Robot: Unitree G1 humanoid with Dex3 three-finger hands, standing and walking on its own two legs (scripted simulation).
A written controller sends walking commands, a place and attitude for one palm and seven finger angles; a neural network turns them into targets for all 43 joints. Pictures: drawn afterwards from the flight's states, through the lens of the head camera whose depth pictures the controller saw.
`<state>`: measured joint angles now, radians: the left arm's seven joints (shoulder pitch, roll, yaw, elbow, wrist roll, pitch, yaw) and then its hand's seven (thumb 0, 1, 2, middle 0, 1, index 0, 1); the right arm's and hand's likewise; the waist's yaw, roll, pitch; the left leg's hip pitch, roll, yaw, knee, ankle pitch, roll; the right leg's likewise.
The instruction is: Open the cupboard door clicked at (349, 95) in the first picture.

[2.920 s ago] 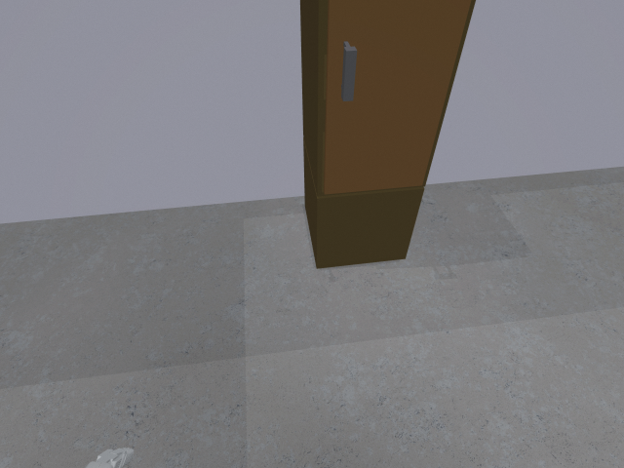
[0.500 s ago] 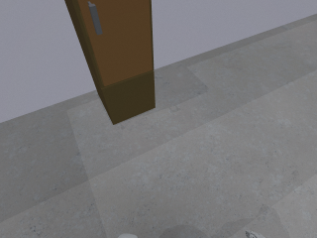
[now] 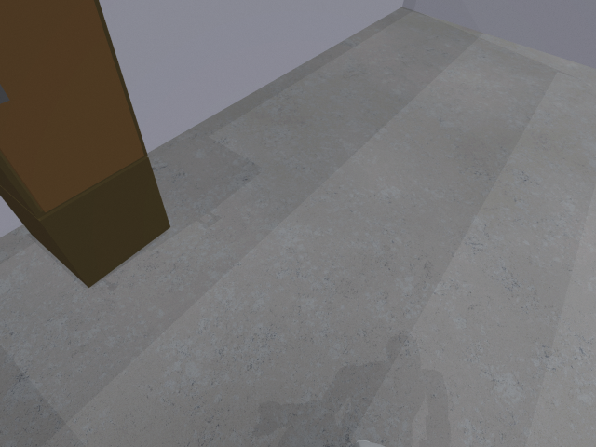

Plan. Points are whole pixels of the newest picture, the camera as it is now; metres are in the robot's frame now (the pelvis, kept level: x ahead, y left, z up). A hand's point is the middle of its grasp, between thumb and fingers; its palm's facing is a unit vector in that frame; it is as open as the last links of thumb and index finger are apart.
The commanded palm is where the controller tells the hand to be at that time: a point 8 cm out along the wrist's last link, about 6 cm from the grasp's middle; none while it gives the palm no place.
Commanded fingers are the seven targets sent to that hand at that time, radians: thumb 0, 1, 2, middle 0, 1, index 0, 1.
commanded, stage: walk to a spot facing it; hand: left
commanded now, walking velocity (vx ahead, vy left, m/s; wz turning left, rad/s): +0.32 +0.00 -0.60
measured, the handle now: out of the picture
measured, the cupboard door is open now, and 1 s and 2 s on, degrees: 0 0 0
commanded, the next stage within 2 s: turn to face it in 1.02 s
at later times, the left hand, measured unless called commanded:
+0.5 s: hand (221, 405) +0.22 +0.13 -0.18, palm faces -0.15 -0.97 -0.18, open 7.3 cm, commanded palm none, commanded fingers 0.00 0.90 0.90 -0.20 -0.30 -0.20 -0.30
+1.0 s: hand (254, 265) +0.49 +0.11 -0.18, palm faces -0.35 -0.93 -0.14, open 7.4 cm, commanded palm none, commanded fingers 0.00 0.90 0.90 -0.20 -0.30 -0.20 -0.30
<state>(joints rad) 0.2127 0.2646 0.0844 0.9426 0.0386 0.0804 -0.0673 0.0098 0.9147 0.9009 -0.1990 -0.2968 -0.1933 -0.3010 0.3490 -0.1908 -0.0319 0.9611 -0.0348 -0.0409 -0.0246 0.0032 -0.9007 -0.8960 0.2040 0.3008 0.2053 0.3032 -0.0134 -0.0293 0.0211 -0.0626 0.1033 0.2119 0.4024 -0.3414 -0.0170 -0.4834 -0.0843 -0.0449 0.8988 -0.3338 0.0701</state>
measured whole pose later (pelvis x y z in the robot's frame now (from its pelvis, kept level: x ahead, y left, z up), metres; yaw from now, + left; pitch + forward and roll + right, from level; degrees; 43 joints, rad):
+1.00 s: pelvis +0.38 -0.04 +0.00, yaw -25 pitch -1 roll -1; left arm 0.24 0.19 0.10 1.01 0.04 0.05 -0.03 0.00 0.92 0.90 -0.20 -0.30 -0.19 -0.30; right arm 0.39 -0.12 -0.04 1.08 -0.02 -0.07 -0.03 0.00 -0.92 -0.90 0.20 0.30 0.20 0.30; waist 0.01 -0.05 0.03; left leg -0.04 0.06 0.36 0.38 -0.33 0.04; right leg -0.63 -0.10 -0.08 1.05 -0.13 0.04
